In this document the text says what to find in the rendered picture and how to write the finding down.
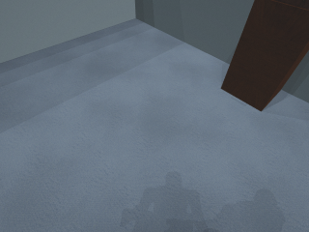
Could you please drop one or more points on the drawer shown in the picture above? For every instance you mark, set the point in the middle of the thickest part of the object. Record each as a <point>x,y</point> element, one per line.
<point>304,4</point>

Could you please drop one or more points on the cabinet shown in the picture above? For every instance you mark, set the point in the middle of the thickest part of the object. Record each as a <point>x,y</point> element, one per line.
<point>274,40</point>

